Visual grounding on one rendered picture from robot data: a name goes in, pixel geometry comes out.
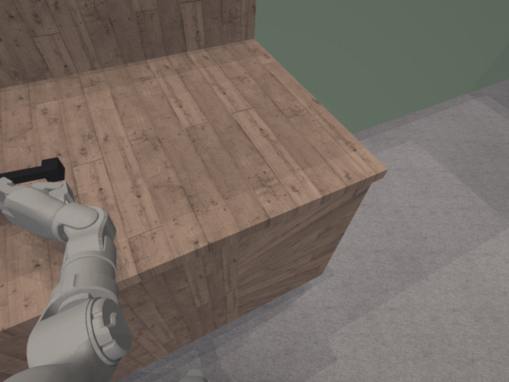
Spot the robot left hand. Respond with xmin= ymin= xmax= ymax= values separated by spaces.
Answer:
xmin=0 ymin=177 xmax=75 ymax=240

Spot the robot left shin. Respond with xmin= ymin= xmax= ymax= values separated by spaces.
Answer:
xmin=186 ymin=370 xmax=204 ymax=377

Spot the counter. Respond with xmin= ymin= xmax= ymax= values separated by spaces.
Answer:
xmin=0 ymin=0 xmax=388 ymax=382

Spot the left robot upper arm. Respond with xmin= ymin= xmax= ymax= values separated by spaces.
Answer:
xmin=3 ymin=297 xmax=132 ymax=382

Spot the left robot forearm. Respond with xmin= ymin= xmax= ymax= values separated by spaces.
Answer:
xmin=27 ymin=202 xmax=119 ymax=368

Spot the tap lever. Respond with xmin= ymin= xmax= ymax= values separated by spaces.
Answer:
xmin=0 ymin=157 xmax=65 ymax=184

